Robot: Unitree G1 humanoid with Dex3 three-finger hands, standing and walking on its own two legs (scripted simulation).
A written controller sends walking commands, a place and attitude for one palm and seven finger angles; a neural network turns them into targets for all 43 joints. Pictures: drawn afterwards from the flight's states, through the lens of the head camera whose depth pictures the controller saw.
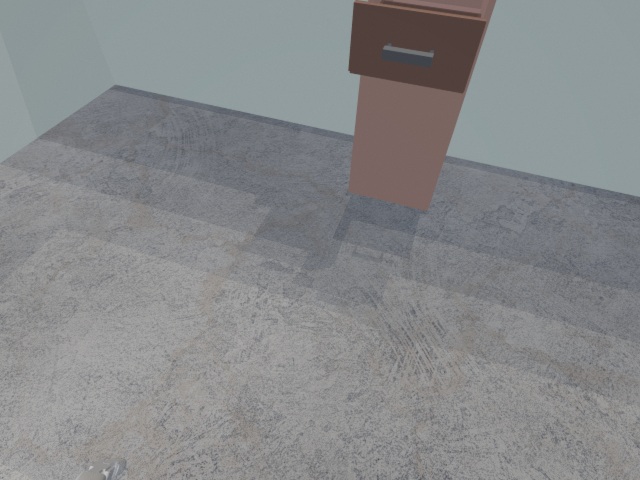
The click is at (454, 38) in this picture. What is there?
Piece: drawer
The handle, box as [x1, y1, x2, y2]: [381, 43, 433, 67]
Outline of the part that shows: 382,50 382,59 428,67 430,66 433,55 433,50 430,50 429,52 422,52 392,47 391,43 388,43 386,46 385,45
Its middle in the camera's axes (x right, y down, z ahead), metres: +0.23 -0.49 +1.01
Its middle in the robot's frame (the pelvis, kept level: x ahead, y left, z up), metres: +1.10 -0.17 +0.04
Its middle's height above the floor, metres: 0.81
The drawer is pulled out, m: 0.29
